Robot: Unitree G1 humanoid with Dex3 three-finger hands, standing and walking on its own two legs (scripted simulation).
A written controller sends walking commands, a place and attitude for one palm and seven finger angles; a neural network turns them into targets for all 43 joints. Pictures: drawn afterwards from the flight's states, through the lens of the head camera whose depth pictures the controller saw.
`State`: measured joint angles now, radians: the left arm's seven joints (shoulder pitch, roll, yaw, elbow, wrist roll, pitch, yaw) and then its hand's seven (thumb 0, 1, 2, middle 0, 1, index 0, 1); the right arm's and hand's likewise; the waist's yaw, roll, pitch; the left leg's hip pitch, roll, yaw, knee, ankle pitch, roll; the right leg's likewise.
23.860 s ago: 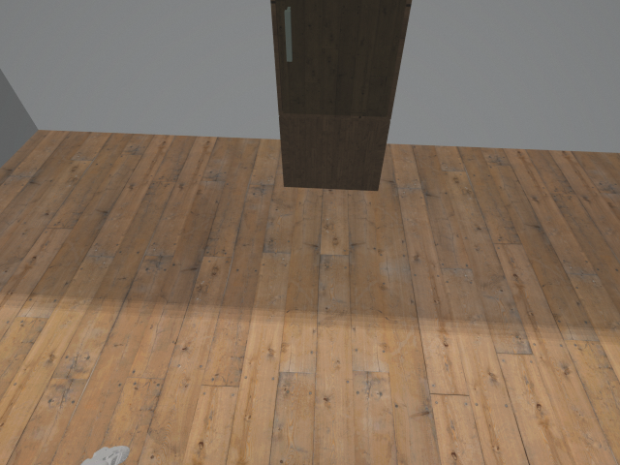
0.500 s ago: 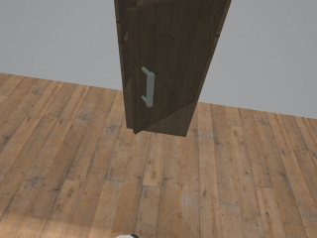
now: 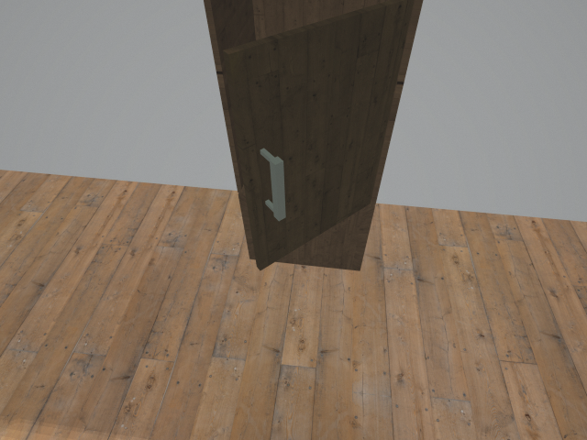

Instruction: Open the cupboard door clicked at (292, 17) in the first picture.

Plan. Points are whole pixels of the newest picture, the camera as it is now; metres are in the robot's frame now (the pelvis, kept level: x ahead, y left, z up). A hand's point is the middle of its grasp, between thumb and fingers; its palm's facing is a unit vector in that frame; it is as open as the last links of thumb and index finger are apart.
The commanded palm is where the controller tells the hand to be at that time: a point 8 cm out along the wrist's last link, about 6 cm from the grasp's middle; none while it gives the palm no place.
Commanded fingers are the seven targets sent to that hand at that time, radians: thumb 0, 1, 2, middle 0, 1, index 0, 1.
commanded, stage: let the arm hang, fingers relaxed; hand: left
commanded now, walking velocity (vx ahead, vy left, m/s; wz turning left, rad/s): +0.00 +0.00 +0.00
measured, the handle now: (272, 185) +0.60 +0.08 -0.03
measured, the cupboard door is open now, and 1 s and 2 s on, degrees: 45 45 45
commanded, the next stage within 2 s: look to check the result in 0.18 s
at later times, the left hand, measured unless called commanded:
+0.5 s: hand out of the picture +0.10 +0.21 -0.16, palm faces -0.04 -0.95 -0.31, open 7.4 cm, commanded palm none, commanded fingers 0.00 0.90 0.90 -0.20 -0.30 -0.20 -0.30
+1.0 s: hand out of the picture +0.09 +0.19 -0.17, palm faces -0.04 -0.96 -0.28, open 7.4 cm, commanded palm none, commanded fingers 0.00 0.90 0.90 -0.20 -0.30 -0.20 -0.30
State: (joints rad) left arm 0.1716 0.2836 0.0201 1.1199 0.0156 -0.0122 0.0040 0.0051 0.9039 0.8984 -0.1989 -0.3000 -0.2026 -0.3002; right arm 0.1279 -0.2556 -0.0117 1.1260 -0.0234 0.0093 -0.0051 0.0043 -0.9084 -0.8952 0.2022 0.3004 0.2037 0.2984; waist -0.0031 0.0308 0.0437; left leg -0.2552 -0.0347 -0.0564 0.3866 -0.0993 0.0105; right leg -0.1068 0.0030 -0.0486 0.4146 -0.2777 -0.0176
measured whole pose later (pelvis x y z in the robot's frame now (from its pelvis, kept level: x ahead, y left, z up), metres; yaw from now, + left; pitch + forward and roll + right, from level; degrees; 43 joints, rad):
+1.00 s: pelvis +0.04 -0.02 +0.00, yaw -3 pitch -1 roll +0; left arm 0.18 0.24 0.02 1.12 0.01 0.00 0.02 0.01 0.90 0.90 -0.20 -0.30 -0.20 -0.30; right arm 0.12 -0.24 0.00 1.13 -0.02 0.01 -0.03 0.00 -0.91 -0.90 0.20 0.30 0.20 0.30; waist 0.00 0.01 0.06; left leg -0.19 0.01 -0.02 0.39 -0.17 -0.02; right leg -0.03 0.04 0.00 0.34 -0.29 -0.04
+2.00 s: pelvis +0.02 -0.03 -0.01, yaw -34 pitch +2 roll -1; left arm 0.15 0.28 0.09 0.87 0.03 0.06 -0.03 0.01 0.91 0.90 -0.20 -0.30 -0.20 -0.30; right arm 0.17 -0.20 -0.02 0.87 -0.04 0.01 -0.03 0.00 -0.91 -0.90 0.20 0.30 0.20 0.30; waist 0.03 0.00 0.12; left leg -0.24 0.11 0.03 0.52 -0.31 -0.05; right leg -0.48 0.00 -0.02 0.96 -0.49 0.04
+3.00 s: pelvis +0.08 -0.16 -0.01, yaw -70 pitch +2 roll -1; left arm 0.34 0.22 0.08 0.99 0.02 0.01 -0.03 0.01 0.90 0.90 -0.20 -0.30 -0.21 -0.30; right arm 0.12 -0.22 -0.03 0.85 -0.03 -0.05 0.00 0.01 -0.91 -0.90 0.20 0.30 0.20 0.30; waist 0.04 -0.03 0.05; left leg -0.35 0.04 0.05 0.58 -0.26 -0.01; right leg -0.26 0.06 0.12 0.74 -0.47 -0.02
